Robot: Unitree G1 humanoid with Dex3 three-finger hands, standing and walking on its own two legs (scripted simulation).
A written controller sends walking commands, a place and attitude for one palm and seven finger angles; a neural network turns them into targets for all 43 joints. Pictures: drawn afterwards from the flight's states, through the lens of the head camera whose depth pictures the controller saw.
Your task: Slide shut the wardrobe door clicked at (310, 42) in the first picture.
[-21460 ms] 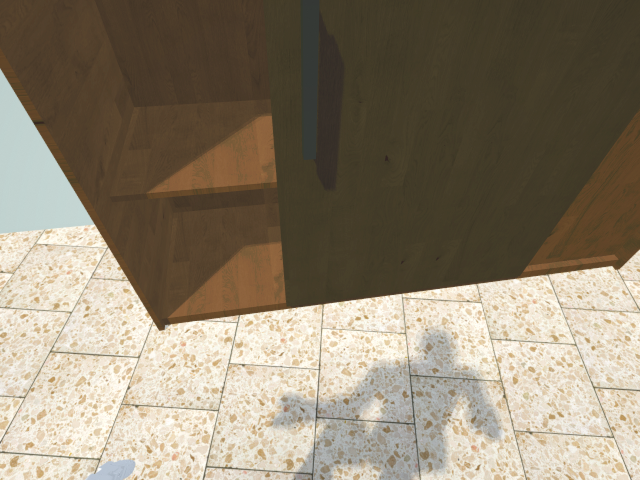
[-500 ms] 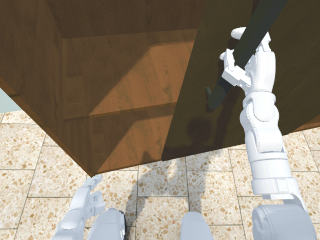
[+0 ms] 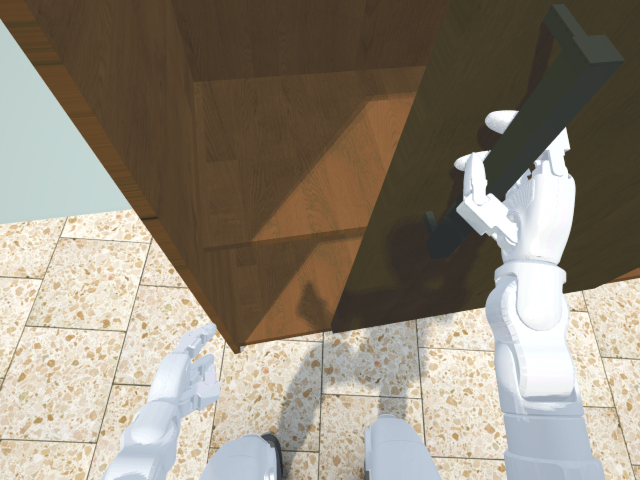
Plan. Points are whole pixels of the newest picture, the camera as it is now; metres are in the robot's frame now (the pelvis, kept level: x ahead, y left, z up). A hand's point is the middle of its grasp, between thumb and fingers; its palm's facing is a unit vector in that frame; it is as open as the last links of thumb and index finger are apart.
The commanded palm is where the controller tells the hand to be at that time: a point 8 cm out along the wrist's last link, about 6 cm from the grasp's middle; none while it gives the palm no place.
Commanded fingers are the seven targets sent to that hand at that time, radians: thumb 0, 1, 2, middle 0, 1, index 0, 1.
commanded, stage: step sideways, sliding the door along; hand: right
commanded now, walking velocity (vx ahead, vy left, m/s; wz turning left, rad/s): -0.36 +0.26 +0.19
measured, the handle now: (481, 167) +0.41 -0.18 +0.13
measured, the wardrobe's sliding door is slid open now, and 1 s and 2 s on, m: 0.28 0.00 0.00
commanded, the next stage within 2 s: stop walking and hold the door there in 1.38 s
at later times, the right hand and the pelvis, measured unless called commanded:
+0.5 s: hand (316, 222) +0.33 +0.00 +0.14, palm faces +0.10 +0.99 -0.04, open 6.7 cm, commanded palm +0.31 +0.01 +0.15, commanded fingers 0.00 -0.90 -0.90 0.45 1.40 0.45 1.40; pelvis -0.04 +0.09 -0.01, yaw +3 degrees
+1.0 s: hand (174, 241) +0.31 +0.12 +0.14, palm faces +0.07 +0.99 -0.09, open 6.6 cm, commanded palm +0.29 +0.14 +0.15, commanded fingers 0.00 -0.90 -0.90 0.45 1.40 0.45 1.40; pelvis -0.10 +0.23 -0.02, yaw +6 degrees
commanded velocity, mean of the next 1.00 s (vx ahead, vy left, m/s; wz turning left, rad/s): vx -0.01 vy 0.30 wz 0.12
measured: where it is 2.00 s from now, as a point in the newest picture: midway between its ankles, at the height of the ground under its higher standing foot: outside the picture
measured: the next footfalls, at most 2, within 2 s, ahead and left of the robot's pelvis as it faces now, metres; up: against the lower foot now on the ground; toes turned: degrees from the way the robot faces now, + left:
left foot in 0.30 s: +0.06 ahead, +0.19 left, +0.00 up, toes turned +7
right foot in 0.50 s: +0.00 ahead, -0.10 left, +0.00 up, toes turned -3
